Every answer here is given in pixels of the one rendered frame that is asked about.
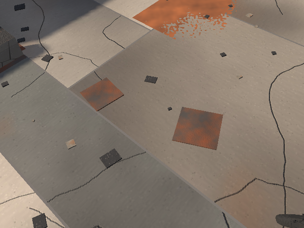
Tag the right robot hand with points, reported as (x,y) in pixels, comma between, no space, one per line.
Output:
(290,220)

